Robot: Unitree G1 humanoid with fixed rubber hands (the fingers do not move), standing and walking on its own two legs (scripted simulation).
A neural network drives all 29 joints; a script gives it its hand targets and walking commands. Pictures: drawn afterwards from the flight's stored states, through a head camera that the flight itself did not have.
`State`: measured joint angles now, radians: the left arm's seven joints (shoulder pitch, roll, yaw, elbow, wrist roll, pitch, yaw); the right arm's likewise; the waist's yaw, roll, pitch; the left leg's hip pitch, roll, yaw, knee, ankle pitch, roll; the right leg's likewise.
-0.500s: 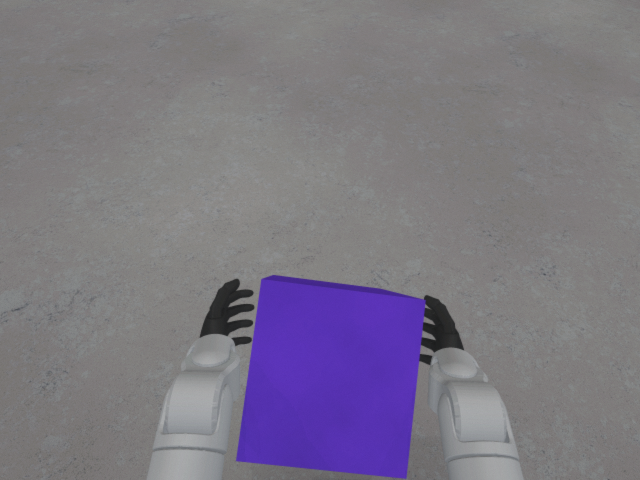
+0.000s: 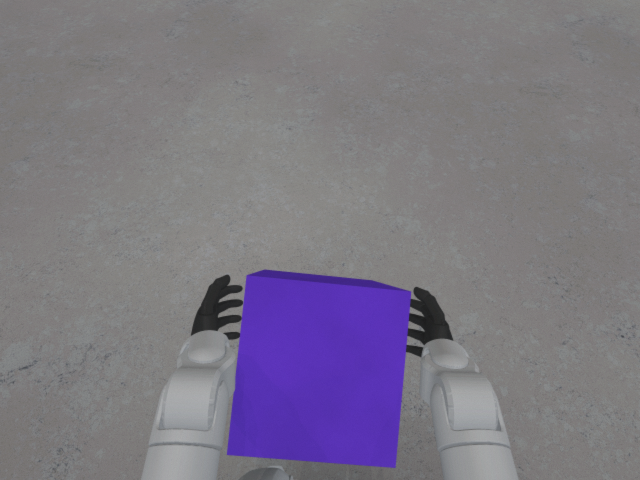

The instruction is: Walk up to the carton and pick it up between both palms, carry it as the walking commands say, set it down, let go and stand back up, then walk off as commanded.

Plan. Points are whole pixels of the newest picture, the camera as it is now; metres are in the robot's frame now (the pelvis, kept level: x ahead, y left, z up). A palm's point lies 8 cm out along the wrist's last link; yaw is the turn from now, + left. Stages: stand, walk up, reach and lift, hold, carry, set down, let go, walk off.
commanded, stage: carry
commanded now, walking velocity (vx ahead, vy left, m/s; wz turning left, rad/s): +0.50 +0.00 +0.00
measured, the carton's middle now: (316, 347) +0.32 +0.03 -0.11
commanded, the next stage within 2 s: none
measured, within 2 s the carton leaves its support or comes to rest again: neither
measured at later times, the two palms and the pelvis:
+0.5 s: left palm (232, 144) +0.57 +0.17 +0.06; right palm (415, 142) +0.60 -0.11 +0.06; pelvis +0.31 +0.01 -0.01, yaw +5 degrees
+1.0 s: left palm (218, 23) +0.82 +0.23 +0.11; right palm (368, 22) +0.87 -0.04 +0.10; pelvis +0.56 +0.05 +0.05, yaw +8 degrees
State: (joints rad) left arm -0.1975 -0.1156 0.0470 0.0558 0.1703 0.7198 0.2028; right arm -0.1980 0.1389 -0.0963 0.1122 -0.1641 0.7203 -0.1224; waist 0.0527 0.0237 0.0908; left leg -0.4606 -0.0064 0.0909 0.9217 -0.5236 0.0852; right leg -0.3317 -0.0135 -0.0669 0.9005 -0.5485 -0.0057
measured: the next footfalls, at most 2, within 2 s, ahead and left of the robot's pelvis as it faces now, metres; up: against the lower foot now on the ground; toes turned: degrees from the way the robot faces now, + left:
left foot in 0.18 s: +0.09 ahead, +0.06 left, +0.00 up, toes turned +6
right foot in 0.46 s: +0.44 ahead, -0.07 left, +0.00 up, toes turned -4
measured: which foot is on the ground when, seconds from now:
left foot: down 0.00-0.10, up 0.12-0.16, down 0.18-0.46, up 0.48-0.68, down 0.70-1.00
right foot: down 0.00-0.20, up 0.22-0.44, down 0.46-0.76, up 0.78-1.00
